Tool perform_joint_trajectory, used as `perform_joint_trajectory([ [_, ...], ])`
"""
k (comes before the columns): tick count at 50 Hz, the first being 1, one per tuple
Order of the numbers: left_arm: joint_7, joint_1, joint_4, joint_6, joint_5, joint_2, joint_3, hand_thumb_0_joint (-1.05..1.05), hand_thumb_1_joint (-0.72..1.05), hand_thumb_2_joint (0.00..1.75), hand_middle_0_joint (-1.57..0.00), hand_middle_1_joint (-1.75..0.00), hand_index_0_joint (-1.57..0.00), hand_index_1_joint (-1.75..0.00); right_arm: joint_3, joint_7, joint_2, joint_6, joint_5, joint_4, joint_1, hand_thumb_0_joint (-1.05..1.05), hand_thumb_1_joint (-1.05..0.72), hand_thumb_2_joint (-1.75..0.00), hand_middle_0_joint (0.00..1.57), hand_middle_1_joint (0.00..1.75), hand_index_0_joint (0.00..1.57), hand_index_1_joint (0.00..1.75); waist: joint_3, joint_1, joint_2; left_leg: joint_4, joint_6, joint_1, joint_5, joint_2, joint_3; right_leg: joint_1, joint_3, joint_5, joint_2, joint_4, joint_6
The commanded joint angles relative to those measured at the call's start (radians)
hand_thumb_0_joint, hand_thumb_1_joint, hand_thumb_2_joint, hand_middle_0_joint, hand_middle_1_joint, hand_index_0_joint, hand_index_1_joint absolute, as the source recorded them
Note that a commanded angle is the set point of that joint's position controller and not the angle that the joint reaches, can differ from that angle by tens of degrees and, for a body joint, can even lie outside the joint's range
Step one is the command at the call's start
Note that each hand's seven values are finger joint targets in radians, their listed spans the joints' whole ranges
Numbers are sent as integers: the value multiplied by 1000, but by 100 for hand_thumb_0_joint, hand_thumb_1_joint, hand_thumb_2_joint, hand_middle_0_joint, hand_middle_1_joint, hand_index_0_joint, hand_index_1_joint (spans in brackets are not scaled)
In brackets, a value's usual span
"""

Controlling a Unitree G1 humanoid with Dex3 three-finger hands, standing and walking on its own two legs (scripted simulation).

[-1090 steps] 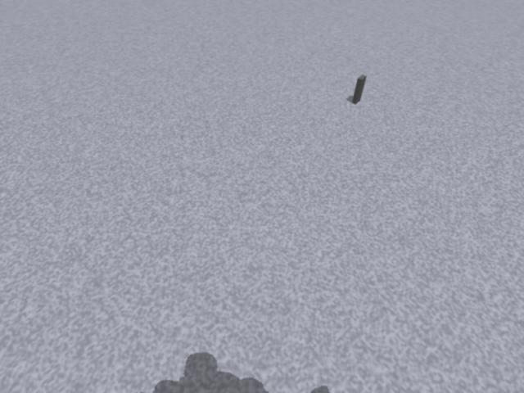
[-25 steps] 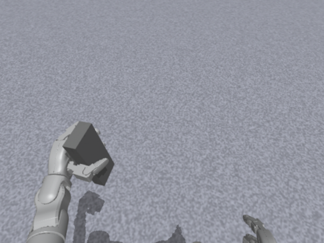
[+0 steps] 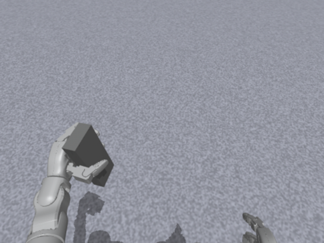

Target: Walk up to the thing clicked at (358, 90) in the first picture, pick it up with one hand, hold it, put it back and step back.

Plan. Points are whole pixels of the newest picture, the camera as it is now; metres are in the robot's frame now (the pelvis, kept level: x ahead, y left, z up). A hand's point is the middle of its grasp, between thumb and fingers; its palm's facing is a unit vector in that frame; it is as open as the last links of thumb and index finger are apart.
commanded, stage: hold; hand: left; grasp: from the side
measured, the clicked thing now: (92, 158) +0.32 +0.17 +0.04
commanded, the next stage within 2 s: crouch in 1.00 s
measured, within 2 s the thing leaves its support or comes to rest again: neither
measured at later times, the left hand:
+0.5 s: hand (90, 155) +0.32 +0.17 +0.05, palm faces -0.03 -1.00 +0.00, open 9.5 cm
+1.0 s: hand (90, 156) +0.31 +0.17 +0.06, palm faces -0.03 -1.00 +0.00, open 9.5 cm
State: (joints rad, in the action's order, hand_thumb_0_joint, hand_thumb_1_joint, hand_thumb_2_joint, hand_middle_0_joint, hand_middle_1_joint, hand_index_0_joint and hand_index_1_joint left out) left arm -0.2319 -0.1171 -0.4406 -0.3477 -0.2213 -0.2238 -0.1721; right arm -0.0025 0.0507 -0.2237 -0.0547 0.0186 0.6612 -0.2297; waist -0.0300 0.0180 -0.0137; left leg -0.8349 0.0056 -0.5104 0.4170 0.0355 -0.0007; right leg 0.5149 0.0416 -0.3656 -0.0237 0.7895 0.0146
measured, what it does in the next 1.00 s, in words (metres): stands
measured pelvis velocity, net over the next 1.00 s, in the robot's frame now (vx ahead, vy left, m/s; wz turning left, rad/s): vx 0.00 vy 0.00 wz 0.00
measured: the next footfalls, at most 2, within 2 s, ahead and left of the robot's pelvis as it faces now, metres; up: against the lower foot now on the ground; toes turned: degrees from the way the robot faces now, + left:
none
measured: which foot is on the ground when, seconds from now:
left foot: down 0.00-1.00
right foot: down 0.00-1.00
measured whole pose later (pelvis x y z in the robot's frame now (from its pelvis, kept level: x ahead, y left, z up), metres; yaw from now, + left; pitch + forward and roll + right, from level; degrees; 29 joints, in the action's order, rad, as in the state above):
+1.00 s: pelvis +0.00 +0.00 +0.00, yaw +0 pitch +5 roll -1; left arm -0.23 -0.12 -0.44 -0.36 -0.21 -0.22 -0.17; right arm -0.01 0.05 -0.23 -0.05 0.01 0.67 -0.24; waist -0.03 0.02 -0.01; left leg -0.83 0.01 -0.51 0.41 0.03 0.00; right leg 0.51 0.04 -0.36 -0.02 0.79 0.01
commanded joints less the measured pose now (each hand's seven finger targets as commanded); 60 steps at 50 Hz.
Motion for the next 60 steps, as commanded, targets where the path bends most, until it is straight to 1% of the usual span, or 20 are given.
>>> perform_joint_trajectory([
  [1,-8,-275,224,-75,-16,-128,-38,0,17,122,-115,-138,-118,-138,-48,12,-139,-50,6,-123,34,0,-87,-89,20,30,20,30,-237,3,-10,139,-9,76,-186,-26,7,-115,2,188,28,-102,-30],
  [7,-9,-275,248,-71,-12,-143,-43,0,15,120,-115,-139,-118,-138,-48,14,-139,-48,1,-114,14,0,-87,-89,20,30,20,30,-300,5,-16,114,-9,114,-303,-25,6,-153,1,300,26,-88,-27],
  [9,-7,-305,227,-73,-15,-124,-30,0,14,120,-115,-139,-118,-137,-47,14,-138,-48,1,-111,20,0,-88,-89,20,30,20,30,-249,16,-2,119,-10,96,-264,-22,7,-119,2,266,27,-92,-26],
  [11,1,-308,229,-80,-10,-158,-66,0,17,121,-114,-138,-117,-137,-49,14,-138,-45,0,-113,21,0,-87,-89,20,30,20,30,-263,3,-10,119,-10,86,-258,-23,7,-127,2,257,26,-90,-28],
  [15,-3,-271,201,-82,-13,-127,-45,0,19,122,-115,-138,-118,-137,-50,11,-139,-45,1,-122,39,0,-87,-89,20,30,20,30,-235,-1,1,128,-11,64,-200,-27,3,-122,0,204,26,-101,-29],
  [16,-4,-256,187,-81,-12,-152,-73,0,20,121,-115,-138,-118,-137,-53,9,-144,-46,2,-120,34,0,-87,-89,20,30,20,30,-243,-10,-4,133,-10,67,-204,-24,8,-128,5,202,28,-95,-31],
  [18,-15,-235,180,-78,-12,-121,-36,0,20,121,-115,-138,-118,-137,-52,9,-142,-41,0,-127,31,0,-87,-89,20,30,20,30,-272,0,-5,117,-10,82,-240,-27,0,-134,-2,242,27,-94,-29],
  [22,-18,-288,237,-86,-17,-152,-54,0,18,120,-114,-137,-117,-136,-51,9,-142,-43,1,-121,17,0,-87,-89,20,30,20,30,-296,-2,-20,114,-7,102,-283,-22,5,-139,0,277,29,-82,-31],
  [26,-14,-289,237,-85,-15,-122,-23,0,21,120,-114,-138,-117,-136,-53,7,-144,-47,0,-110,5,0,-87,-89,20,30,20,30,-308,6,-45,112,2,134,-349,-15,17,-116,10,299,33,-64,-36],
  [33,-1,-277,194,-68,-13,-140,-54,0,17,123,-116,-140,-118,-139,-53,9,-146,-40,5,-118,21,0,-87,-89,20,30,20,30,-249,0,18,134,-11,87,-232,-21,8,-128,5,228,28,-101,-29],
  [36,-11,-264,157,-57,-11,-114,-25,0,18,121,-115,-139,-117,-137,-55,5,-150,-42,5,-119,26,0,-87,-89,20,30,20,30,-203,11,26,146,-12,65,-181,-21,11,-109,8,181,31,-107,-31],
  [37,-10,-251,170,-59,-10,-143,-56,0,18,122,-115,-139,-117,-138,-52,4,-145,-42,6,-121,28,0,-87,-89,20,30,20,30,-202,-9,5,146,-11,59,-185,-23,8,-113,8,182,30,-105,-31],
  [42,-13,-296,232,-79,-20,-116,-28,0,20,120,-113,-137,-116,-136,-47,3,-138,-47,0,-124,19,0,-87,-89,20,30,20,30,-277,7,-4,129,-11,92,-219,-26,2,-137,0,224,26,-96,-30],
  [43,-8,-316,281,-84,-17,-145,-47,0,19,121,-113,-138,-116,-137,-50,3,-139,-49,1,-124,20,0,-87,-89,20,30,20,30,-326,-7,-42,126,-8,119,-243,-28,0,-151,-1,242,25,-94,-32],
  [46,1,-334,270,-94,-3,-170,-57,0,17,119,-112,-136,-115,-135,-46,9,-139,-49,0,-123,28,0,-87,-89,20,30,20,30,-279,4,-35,133,-8,109,-222,-26,1,-128,-3,222,27,-98,-30],
  [49,2,-272,181,-79,-13,-111,-32,0,17,119,-112,-136,-114,-135,-43,12,-136,-51,4,-120,39,0,-87,-89,20,30,20,30,-195,15,27,140,-15,61,-149,-27,3,-101,0,160,27,-121,-26],
  [51,-1,-255,169,-76,-16,-134,-59,0,16,121,-114,-138,-117,-137,-44,11,-137,-54,5,-119,47,0,-87,-89,20,30,20,30,-195,3,17,143,-17,44,-118,-29,-1,-97,-4,132,23,-125,-26],
  [54,-18,-257,203,-75,-12,-107,-7,0,17,120,-114,-139,-117,-137,-51,9,-146,-53,5,-123,37,0,-87,-89,20,30,20,30,-241,7,-9,149,-12,81,-156,-25,7,-112,4,165,28,-108,-31],
  [56,-14,-266,230,-76,-5,-138,-25,0,25,122,-120,-139,-124,-137,-50,10,-144,-53,3,-125,32,0,-82,-88,20,30,20,30,-270,-2,-11,143,-11,88,-184,-27,8,-141,3,188,27,-107,-31],
  [60,7,-272,164,-75,-10,-115,-42,0,29,118,-118,-133,-120,-131,-49,6,-141,-57,2,-116,34,0,-83,-89,20,30,20,30,-203,14,31,131,-16,40,-145,-25,3,-84,3,155,27,-108,-27],
])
